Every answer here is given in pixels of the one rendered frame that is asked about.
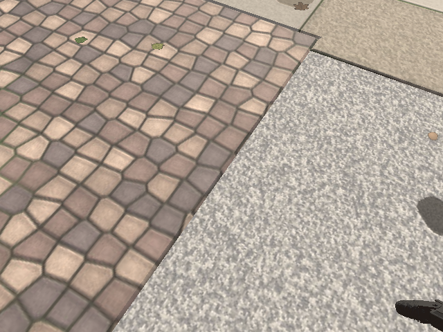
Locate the right robot hand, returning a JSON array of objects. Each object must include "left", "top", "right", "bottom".
[{"left": 395, "top": 299, "right": 443, "bottom": 332}]

